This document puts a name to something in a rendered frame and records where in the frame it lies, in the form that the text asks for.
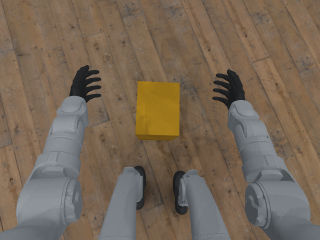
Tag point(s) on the right robot upper arm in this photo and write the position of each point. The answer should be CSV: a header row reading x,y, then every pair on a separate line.
x,y
280,209

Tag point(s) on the robot left forearm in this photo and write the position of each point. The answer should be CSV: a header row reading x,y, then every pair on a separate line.
x,y
61,153

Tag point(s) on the robot shin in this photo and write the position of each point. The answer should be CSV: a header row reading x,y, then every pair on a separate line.
x,y
189,172
127,170

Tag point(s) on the carton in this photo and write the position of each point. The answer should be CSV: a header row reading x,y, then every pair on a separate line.
x,y
157,111

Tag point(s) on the robot right shin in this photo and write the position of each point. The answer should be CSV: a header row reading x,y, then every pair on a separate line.
x,y
189,172

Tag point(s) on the left robot upper arm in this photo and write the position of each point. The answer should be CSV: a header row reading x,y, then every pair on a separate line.
x,y
46,207

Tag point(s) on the left robot hand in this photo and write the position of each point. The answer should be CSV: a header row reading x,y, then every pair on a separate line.
x,y
79,83

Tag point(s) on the robot right forearm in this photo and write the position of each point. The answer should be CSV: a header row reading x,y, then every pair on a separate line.
x,y
257,152

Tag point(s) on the robot left shin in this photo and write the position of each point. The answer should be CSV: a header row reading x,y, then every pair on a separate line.
x,y
127,170

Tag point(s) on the right robot hand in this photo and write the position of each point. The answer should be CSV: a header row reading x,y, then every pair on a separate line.
x,y
235,88

